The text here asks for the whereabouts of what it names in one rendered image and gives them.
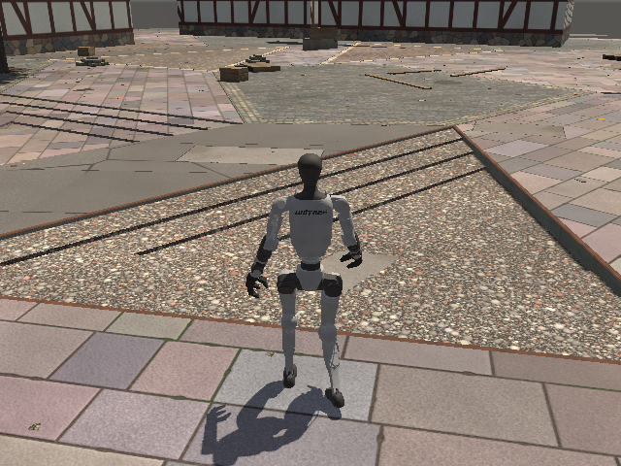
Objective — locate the left robot upper arm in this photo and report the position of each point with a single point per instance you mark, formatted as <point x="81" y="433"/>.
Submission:
<point x="279" y="206"/>

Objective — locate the right robot hand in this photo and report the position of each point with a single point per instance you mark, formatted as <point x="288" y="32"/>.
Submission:
<point x="356" y="263"/>

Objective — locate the humanoid robot head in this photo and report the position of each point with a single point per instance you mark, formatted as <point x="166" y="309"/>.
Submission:
<point x="310" y="166"/>

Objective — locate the robot left forearm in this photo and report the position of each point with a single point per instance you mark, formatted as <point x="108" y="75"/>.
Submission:
<point x="260" y="260"/>

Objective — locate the left robot hand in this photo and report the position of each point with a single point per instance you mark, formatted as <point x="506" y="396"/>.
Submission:
<point x="251" y="283"/>

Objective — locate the robot right forearm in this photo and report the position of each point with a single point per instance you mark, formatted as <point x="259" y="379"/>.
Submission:
<point x="355" y="251"/>

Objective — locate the robot left shin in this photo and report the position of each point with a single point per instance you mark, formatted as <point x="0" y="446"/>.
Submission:
<point x="288" y="345"/>

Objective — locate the right robot upper arm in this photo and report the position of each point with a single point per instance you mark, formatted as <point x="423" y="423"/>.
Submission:
<point x="341" y="206"/>

